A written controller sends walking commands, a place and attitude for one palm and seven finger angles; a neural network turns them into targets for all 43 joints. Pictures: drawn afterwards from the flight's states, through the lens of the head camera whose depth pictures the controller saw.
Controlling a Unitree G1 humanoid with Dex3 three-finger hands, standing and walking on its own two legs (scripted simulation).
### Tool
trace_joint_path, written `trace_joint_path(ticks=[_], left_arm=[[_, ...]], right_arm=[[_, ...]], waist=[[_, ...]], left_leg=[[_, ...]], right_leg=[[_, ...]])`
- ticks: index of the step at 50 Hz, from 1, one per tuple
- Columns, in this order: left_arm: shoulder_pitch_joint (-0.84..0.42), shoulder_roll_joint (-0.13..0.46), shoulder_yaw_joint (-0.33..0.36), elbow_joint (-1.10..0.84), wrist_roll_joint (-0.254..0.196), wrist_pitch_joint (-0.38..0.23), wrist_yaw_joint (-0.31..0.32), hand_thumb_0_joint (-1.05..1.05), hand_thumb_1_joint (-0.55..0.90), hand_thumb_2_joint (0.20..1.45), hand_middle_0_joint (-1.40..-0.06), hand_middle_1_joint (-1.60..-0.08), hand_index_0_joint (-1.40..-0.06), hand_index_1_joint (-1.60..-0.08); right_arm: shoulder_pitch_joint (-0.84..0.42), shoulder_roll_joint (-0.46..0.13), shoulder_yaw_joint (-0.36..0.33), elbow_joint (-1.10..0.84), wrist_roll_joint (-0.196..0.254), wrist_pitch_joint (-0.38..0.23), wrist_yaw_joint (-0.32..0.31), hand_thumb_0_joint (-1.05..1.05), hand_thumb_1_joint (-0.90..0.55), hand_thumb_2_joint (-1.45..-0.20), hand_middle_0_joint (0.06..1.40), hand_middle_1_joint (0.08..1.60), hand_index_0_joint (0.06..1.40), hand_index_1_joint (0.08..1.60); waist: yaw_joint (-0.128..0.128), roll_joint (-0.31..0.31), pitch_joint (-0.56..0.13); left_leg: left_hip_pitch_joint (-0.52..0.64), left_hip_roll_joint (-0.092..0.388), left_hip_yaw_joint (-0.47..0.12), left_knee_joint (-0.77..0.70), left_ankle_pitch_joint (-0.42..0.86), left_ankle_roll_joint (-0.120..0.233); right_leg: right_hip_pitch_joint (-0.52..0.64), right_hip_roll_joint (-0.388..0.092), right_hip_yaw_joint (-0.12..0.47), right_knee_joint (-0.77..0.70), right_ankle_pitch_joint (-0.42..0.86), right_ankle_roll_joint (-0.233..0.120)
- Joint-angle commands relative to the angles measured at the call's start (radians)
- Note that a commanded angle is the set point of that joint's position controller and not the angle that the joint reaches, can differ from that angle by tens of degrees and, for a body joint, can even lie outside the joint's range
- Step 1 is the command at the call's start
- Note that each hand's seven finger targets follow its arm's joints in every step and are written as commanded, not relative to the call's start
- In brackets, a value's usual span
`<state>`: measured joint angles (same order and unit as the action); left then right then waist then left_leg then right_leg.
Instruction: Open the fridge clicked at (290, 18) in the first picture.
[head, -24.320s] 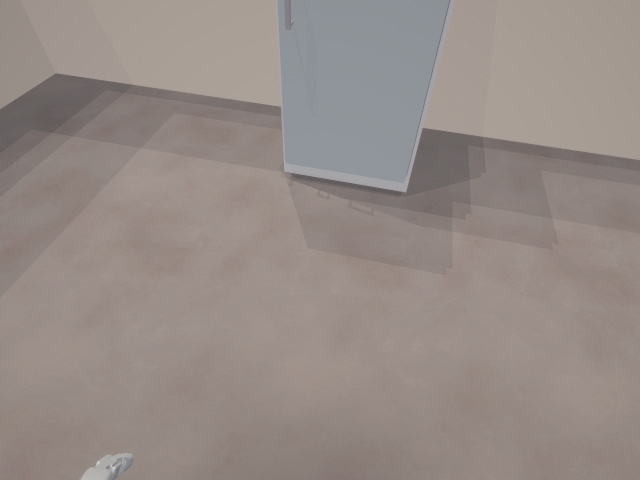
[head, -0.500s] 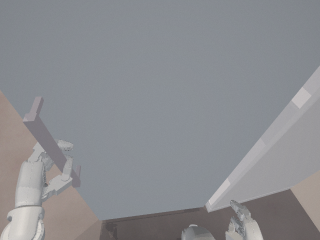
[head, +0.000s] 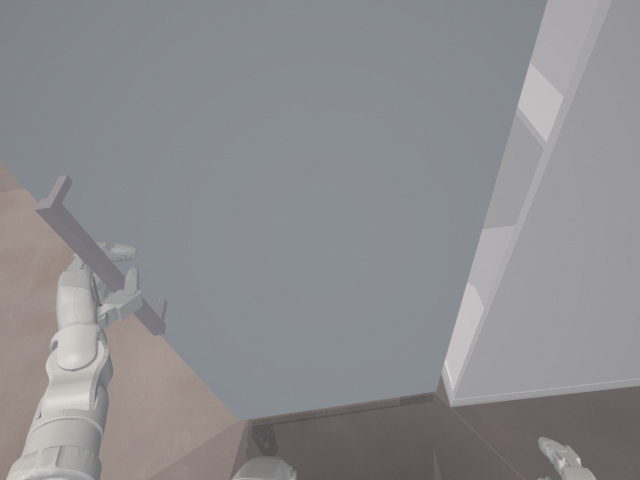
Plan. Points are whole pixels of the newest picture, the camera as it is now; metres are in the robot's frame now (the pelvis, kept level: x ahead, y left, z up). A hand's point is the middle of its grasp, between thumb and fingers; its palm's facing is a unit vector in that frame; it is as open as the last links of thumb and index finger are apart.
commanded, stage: stop walking and hold the door back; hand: left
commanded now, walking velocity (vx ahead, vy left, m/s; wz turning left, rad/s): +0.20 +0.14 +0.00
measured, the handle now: (118, 268) +0.36 +0.29 +0.08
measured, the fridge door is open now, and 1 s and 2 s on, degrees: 92 82 80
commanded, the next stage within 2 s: loosen the grip on the handle in 0.84 s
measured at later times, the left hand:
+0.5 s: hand (135, 246) +0.39 +0.28 +0.09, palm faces +0.27 -0.93 -0.23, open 5.3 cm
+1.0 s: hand (137, 234) +0.42 +0.29 +0.09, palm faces +0.30 -0.95 -0.11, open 5.6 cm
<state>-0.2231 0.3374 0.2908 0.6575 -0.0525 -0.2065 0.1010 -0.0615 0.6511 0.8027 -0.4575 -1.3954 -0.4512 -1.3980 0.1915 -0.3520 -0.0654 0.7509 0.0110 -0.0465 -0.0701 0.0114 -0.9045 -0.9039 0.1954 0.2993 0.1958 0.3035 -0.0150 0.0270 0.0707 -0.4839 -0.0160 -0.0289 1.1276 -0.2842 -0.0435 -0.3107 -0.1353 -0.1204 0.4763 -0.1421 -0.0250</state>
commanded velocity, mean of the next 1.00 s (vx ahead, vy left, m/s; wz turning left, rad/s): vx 0.08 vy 0.01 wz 0.00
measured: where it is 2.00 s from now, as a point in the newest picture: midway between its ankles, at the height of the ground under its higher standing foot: outside the picture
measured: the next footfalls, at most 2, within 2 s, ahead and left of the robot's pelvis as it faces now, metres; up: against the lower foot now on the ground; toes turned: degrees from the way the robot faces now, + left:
left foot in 0.26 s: -0.04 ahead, +0.12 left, +0.00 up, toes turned +3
right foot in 0.64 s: +0.01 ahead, -0.12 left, +0.00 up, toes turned -5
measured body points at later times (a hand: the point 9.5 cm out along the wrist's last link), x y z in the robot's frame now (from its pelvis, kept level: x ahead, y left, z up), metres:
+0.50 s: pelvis -0.06 +0.02 +0.00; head -0.01 +0.04 +0.45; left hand +0.37 +0.32 +0.11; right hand -0.06 -0.23 -0.12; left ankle -0.08 +0.12 -0.75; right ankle -0.04 -0.13 -0.67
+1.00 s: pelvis -0.03 +0.02 -0.02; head +0.00 +0.04 +0.43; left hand +0.40 +0.34 +0.10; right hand +0.06 -0.29 -0.10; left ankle +0.03 +0.14 -0.75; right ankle -0.03 -0.12 -0.75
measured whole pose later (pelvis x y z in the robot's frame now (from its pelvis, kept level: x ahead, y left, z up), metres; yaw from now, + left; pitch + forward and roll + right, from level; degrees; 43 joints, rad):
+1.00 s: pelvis -0.03 +0.02 -0.02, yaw -5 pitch +1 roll -2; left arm -0.78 0.54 0.49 1.16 0.06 -0.17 -0.05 -0.08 0.59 0.80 -0.46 -1.40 -0.49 -1.42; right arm 0.24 -0.35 -0.03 0.70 0.01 -0.10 -0.09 0.01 -0.90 -0.90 0.20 0.30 0.20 0.30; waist -0.04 -0.02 0.04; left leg -0.39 0.05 0.02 0.62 -0.24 0.00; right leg -0.32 -0.04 -0.07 0.59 -0.29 0.03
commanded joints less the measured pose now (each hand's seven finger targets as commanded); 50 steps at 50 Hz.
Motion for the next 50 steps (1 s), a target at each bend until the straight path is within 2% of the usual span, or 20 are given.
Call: trace_joint_path(ticks=[1,9,11,12,13,14,15,17,21,28,30,31,32,33,36,46,47,48,49,50], left_arm=[[-0.536,0.457,0.160,-0.139,0.004,-0.095,0.043,0.000,0.900,0.900,-0.450,-1.400,-0.450,-1.400],[-0.840,0.598,0.190,-0.044,0.052,-0.139,0.023,0.000,0.900,0.900,-0.450,-1.400,-0.450,-1.400],[-0.892,0.588,0.174,0.004,0.062,-0.160,-0.004,0.000,0.900,0.900,-0.450,-1.400,-0.450,-1.400],[-0.927,0.547,0.141,0.013,0.058,-0.170,-0.023,0.000,0.900,0.900,-0.450,-1.400,-0.450,-1.400],[-0.985,0.548,0.144,0.013,0.039,-0.162,-0.024,0.000,0.900,0.900,-0.450,-1.400,-0.450,-1.400],[-1.037,0.579,0.171,0.012,0.032,-0.126,-0.014,0.000,0.900,0.900,-0.450,-1.400,-0.450,-1.400],[-1.021,0.613,0.220,0.071,0.035,-0.100,-0.010,0.000,0.900,0.900,-0.450,-1.400,-0.450,-1.400],[-0.968,0.557,0.136,0.147,0.070,-0.097,-0.026,0.000,0.900,0.900,-0.450,-1.400,-0.450,-1.400],[-0.971,0.505,0.079,0.195,0.067,-0.067,-0.048,0.000,0.900,0.900,-0.450,-1.400,-0.450,-1.400],[-0.921,0.523,0.073,0.219,0.066,-0.055,-0.072,0.000,0.900,0.900,-0.450,-1.400,-0.450,-1.400],[-0.865,0.577,0.122,0.234,0.072,-0.065,-0.068,0.000,0.900,0.900,-0.450,-1.400,-0.450,-1.400],[-0.831,0.619,0.150,0.246,0.082,-0.068,-0.060,0.000,0.900,0.900,-0.450,-1.400,-0.450,-1.400],[-0.781,0.703,0.239,0.283,0.077,-0.066,-0.049,0.000,0.900,0.900,-0.450,-1.400,-0.450,-1.400],[-0.728,0.726,0.277,0.320,0.060,-0.040,-0.045,0.000,0.900,0.900,-0.450,-1.400,-0.450,-1.400],[-0.749,0.723,0.310,0.288,0.032,-0.020,-0.036,0.000,0.900,0.900,-0.450,-1.400,-0.450,-1.400],[-0.771,0.667,0.263,0.282,0.045,-0.043,-0.046,0.000,0.900,0.900,-0.450,-1.400,-0.450,-1.400],[-1.233,1.023,0.479,0.149,0.169,-0.073,-0.074,0.000,0.900,0.900,-0.450,-1.400,-0.450,-1.400],[-1.096,0.629,0.243,0.404,0.135,0.064,-0.115,0.000,0.779,0.842,-0.450,-1.400,-0.450,-1.400],[-0.996,0.511,0.201,0.319,0.066,0.094,-0.120,0.000,0.658,0.783,-0.450,-1.400,-0.450,-1.400],[-0.934,0.433,0.177,0.355,0.112,0.098,-0.128,0.000,0.538,0.725,-0.450,-1.400,-0.450,-1.400]], right_arm=[[-0.034,-0.070,-0.019,-0.129,0.007,-0.065,0.001,0.000,-0.900,-0.900,0.200,0.300,0.200,0.300],[0.062,-0.077,-0.021,-0.101,0.003,-0.083,-0.012,0.000,-0.900,-0.900,0.200,0.300,0.200,0.300],[0.111,-0.084,-0.007,-0.096,-0.004,-0.074,-0.021,0.000,-0.900,-0.900,0.200,0.300,0.200,0.300],[0.112,-0.100,0.004,-0.109,-0.005,-0.074,-0.023,0.000,-0.900,-0.900,0.200,0.300,0.200,0.300],[0.073,-0.117,0.016,-0.133,-0.006,-0.085,-0.024,0.000,-0.900,-0.900,0.200,0.300,0.200,0.300],[0.024,-0.094,0.030,-0.152,0.003,-0.098,-0.021,0.000,-0.900,-0.900,0.200,0.300,0.200,0.300],[0.028,-0.121,-0.006,-0.127,0.012,-0.082,-0.037,0.000,-0.900,-0.900,0.200,0.300,0.200,0.300],[0.042,-0.106,0.020,-0.115,0.022,-0.058,-0.032,0.000,-0.900,-0.900,0.200,0.300,0.200,0.300],[0.153,-0.107,0.015,-0.069,0.032,-0.041,-0.051,0.000,-0.900,-0.900,0.200,0.300,0.200,0.300],[0.174,-0.086,0.034,-0.075,0.023,-0.031,-0.041,0.000,-0.900,-0.900,0.200,0.300,0.200,0.300],[0.165,-0.092,0.031,-0.082,0.027,-0.026,-0.030,0.000,-0.900,-0.900,0.200,0.300,0.200,0.300],[0.166,-0.081,0.026,-0.091,0.033,-0.019,-0.021,0.000,-0.900,-0.900,0.200,0.300,0.200,0.300],[0.139,-0.079,0.015,-0.105,0.037,-0.013,-0.024,0.000,-0.900,-0.900,0.200,0.300,0.200,0.300],[0.137,-0.094,0.005,-0.103,0.044,-0.011,-0.028,0.000,-0.900,-0.900,0.200,0.300,0.200,0.300],[0.069,-0.090,0.029,-0.099,0.055,-0.030,-0.019,0.000,-0.900,-0.900,0.200,0.300,0.200,0.300],[0.087,-0.112,0.034,-0.119,0.017,-0.065,-0.053,0.000,-0.900,-0.900,0.200,0.300,0.200,0.300],[0.143,-0.110,-0.056,-0.203,0.014,-0.106,-0.002,0.000,-0.900,-0.900,0.200,0.300,0.200,0.300],[0.061,-0.144,-0.008,-0.169,-0.024,-0.121,-0.010,0.000,-0.900,-0.900,0.200,0.300,0.200,0.300],[0.135,-0.119,-0.028,-0.146,0.005,-0.116,-0.015,0.000,-0.900,-0.900,0.200,0.300,0.200,0.300],[0.162,-0.108,-0.025,-0.117,-0.003,-0.096,-0.013,0.000,-0.900,-0.900,0.200,0.300,0.200,0.300]], waist=[[0.020,-0.225,-0.212],[0.003,-0.172,-0.398],[-0.039,0.017,-0.393],[-0.056,0.233,-0.351],[-0.046,0.442,-0.267],[-0.001,0.361,-0.199],[0.039,0.196,-0.235],[0.005,0.227,-0.242],[-0.003,0.086,-0.257],[-0.011,0.243,-0.277],[-0.004,0.233,-0.333],[-0.004,0.096,-0.393],[0.008,-0.125,-0.424],[0.013,-0.136,-0.414],[0.009,-0.168,-0.341],[0.016,-0.137,-0.268],[0.058,-0.135,-0.370],[-0.069,-0.073,-0.515],[-0.053,-0.061,-0.496],[-0.052,-0.093,-0.398]], left_leg=[[-0.087,0.000,0.054,-0.109,-0.044,0.018],[0.291,-0.025,0.166,-0.541,-0.198,0.078],[0.531,-0.015,0.165,-0.776,-0.196,0.111],[0.590,0.080,0.056,-0.899,-0.280,0.145],[0.538,0.321,-0.303,-0.996,-0.390,0.242],[0.420,0.429,-0.452,-1.030,-0.300,0.287],[0.387,0.375,-0.291,-0.984,-0.038,0.273],[0.488,0.326,-0.269,-0.906,-0.142,0.232],[0.592,0.296,-0.166,-0.806,0.263,0.216],[0.525,0.227,0.043,-0.621,0.628,0.142],[0.367,0.191,0.078,-0.458,0.615,0.091],[0.153,0.161,0.100,-0.291,0.466,0.069],[-0.087,0.056,0.105,-0.087,-0.037,0.039],[-0.164,0.049,0.026,0.054,-0.273,0.037],[-0.154,0.100,-0.057,0.084,-0.215,0.033],[0.205,0.050,0.087,-0.502,0.114,0.020],[0.196,0.030,0.130,-0.621,0.203,0.043],[0.246,0.012,0.088,-0.625,0.478,0.096],[0.332,0.030,0.074,-0.564,0.535,0.071],[0.310,0.032,0.059,-0.568,0.404,0.069]], right_leg=[[0.183,-0.206,0.340,-0.363,-0.627,0.037],[0.216,-0.150,0.245,-0.314,-0.419,-0.009],[0.061,-0.024,0.130,-0.156,-0.339,0.052],[-0.050,0.083,0.019,0.077,-0.274,0.086],[-0.246,0.157,0.001,0.417,-0.343,0.089],[-0.294,0.142,0.141,0.630,-0.335,0.044],[-0.248,0.148,0.153,0.721,-0.297,0.044],[-0.405,0.100,0.167,0.699,-0.189,0.054],[-0.402,0.106,0.101,0.608,-0.146,0.075],[-0.043,0.164,-0.025,0.057,-0.137,0.055],[0.238,0.142,-0.005,-0.111,0.064,0.029],[0.482,0.014,0.140,-0.058,0.294,-0.022],[0.635,-0.176,0.374,-0.006,0.701,-0.124],[0.627,-0.272,0.376,-0.003,0.869,-0.167],[0.471,-0.233,0.317,-0.016,0.602,-0.124],[0.190,-0.066,0.143,-0.067,0.258,-0.045],[0.269,-0.023,0.210,0.009,0.340,-0.036],[0.029,0.107,0.058,0.130,0.412,-0.014],[-0.056,0.130,0.013,0.108,0.236,0.011],[-0.133,0.143,0.019,0.067,0.129,0.028]])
